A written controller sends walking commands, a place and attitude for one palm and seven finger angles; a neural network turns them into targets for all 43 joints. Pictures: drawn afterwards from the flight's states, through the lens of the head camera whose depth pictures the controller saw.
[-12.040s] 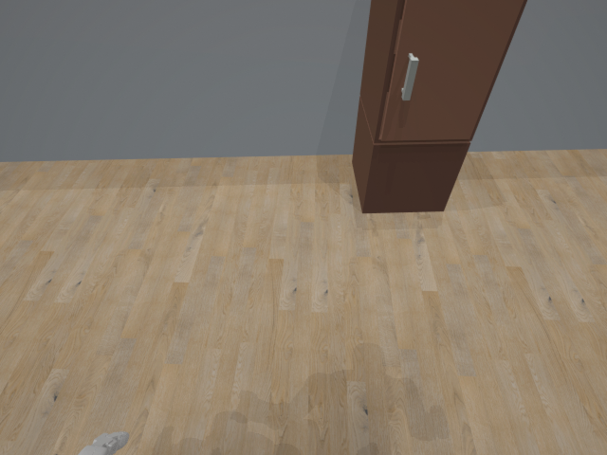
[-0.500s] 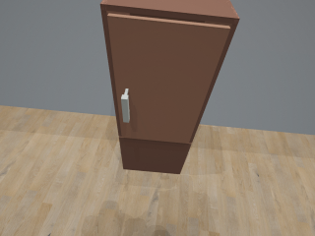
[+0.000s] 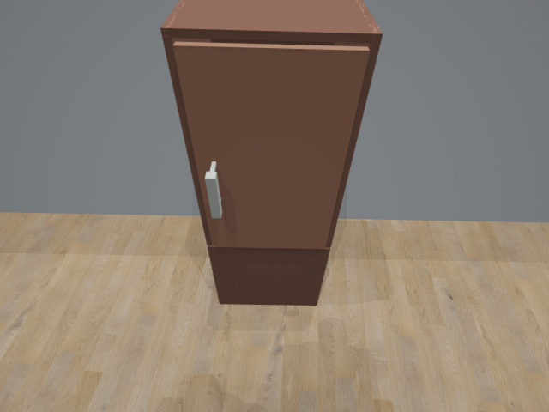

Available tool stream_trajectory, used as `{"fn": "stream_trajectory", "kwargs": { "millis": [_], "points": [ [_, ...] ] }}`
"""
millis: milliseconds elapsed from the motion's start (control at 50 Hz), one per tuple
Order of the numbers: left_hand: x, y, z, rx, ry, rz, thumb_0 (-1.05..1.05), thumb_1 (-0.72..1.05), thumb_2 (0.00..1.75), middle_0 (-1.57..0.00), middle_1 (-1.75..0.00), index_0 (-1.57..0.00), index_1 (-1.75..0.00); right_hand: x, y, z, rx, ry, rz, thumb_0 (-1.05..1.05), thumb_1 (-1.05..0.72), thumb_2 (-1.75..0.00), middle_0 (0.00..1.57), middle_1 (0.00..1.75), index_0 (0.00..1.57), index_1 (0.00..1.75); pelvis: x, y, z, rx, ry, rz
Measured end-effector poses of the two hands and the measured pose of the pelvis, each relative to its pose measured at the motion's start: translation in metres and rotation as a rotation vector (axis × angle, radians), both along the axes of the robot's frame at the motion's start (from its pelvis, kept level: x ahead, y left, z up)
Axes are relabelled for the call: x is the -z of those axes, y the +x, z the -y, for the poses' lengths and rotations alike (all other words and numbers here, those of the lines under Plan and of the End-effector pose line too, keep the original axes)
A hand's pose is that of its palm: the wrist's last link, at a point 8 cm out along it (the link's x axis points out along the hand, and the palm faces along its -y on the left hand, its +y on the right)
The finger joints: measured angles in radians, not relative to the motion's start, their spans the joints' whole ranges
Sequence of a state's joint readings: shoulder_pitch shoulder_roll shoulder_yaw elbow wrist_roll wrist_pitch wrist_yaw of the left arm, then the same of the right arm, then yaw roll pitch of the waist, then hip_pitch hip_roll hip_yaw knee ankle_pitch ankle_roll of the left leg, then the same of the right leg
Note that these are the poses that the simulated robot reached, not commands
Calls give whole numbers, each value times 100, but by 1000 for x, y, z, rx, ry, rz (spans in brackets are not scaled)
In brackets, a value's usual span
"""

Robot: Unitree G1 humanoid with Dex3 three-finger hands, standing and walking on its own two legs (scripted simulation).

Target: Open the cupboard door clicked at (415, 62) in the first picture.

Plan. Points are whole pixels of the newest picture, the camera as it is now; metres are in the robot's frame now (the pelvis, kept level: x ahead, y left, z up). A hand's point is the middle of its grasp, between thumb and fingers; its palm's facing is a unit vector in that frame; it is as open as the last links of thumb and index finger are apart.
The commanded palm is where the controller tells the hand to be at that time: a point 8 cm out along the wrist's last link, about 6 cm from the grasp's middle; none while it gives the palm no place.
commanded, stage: come to a stop and stand still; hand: left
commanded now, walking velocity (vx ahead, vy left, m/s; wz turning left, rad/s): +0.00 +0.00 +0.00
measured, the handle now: (215, 190) +0.62 +0.17 -0.09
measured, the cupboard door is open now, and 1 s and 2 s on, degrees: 0 0 0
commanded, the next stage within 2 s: look again from close up in 0.24 s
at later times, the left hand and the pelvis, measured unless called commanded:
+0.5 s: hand out of the picture -0.06 +0.13 -0.19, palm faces +0.06 -0.99 -0.15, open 7.4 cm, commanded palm none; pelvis -0.01 -0.02 -0.01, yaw +2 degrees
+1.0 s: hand out of the picture -0.02 +0.14 -0.19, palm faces +0.04 -0.99 -0.15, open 7.4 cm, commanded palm none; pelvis -0.01 -0.02 -0.01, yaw +1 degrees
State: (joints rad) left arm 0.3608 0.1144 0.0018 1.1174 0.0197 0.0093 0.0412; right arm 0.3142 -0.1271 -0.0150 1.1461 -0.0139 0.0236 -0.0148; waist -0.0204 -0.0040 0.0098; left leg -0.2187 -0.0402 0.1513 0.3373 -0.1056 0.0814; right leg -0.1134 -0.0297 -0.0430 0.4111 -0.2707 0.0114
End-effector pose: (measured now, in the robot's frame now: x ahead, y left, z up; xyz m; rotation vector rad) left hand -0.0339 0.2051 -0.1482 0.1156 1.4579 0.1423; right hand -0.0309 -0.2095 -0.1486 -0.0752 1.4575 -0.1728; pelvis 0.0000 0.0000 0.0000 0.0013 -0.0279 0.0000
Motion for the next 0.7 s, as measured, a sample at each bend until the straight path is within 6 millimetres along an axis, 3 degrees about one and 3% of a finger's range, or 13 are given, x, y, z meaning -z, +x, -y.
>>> {"fn": "stream_trajectory", "kwargs": {
  "millis": [180, 380, 480, 700],
  "points": [
    [-1, -32, 16, -32, -18, -48, 0, 90, 90, -20, -30, -20, -30, 1, -21, 0, 4, 14, -46, 1, -91, -90, 20, 30, 20, 30, 0, -8, 6, -5, -1, -11],
    [0, -47, 30, -30, -20, -72, 0, 90, 90, -20, -30, -20, -30, 4, -8, 5, -25, 27, -4, 1, -91, -90, 20, 30, 20, 30, 3, -10, 15, -9, -12, -16],
    [7, -34, 26, -32, -14, -18, 1, 90, 90, -20, -30, -20, -30, 6, 8, 14, -65, 1, 52, 2, -92, -90, 20, 30, 20, 30, 9, -10, 16, -32, -27, -7],
    [10, 24, 10, -11, 14, 154, 1, 91, 90, -20, -30, -20, -30, 0, 37, 30, -87, -54, 143, 2, -93, -90, 20, 30, 20, 30, 11, -5, 17, -30, -16, -4]
  ]
}}
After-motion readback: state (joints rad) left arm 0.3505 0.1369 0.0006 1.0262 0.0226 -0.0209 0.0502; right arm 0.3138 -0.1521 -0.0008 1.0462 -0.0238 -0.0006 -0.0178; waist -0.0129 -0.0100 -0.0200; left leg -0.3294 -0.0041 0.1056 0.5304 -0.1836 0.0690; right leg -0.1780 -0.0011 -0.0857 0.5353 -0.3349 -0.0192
